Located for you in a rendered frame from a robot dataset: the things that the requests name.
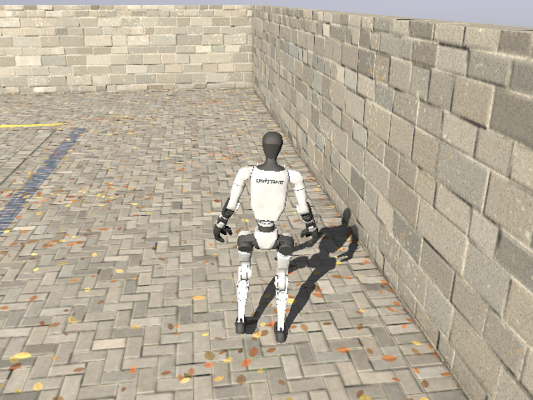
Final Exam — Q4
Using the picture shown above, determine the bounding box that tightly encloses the left robot hand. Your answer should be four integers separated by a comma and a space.
213, 224, 232, 243

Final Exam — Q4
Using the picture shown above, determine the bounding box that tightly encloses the left robot shin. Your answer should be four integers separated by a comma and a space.
237, 265, 249, 323

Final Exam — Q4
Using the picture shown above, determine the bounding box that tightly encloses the right robot hand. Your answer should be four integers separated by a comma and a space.
301, 227, 319, 245

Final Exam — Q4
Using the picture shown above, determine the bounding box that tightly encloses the left robot upper arm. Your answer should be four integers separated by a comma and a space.
227, 167, 253, 211

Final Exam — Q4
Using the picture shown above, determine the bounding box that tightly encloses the robot right forearm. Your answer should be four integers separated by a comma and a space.
301, 202, 316, 232

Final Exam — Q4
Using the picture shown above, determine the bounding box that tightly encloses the right robot foot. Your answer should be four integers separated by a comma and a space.
274, 322, 286, 343

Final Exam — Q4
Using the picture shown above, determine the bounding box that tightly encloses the robot left forearm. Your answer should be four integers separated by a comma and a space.
216, 198, 234, 228

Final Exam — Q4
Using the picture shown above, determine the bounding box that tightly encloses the right robot upper arm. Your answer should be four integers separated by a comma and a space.
288, 169, 309, 215

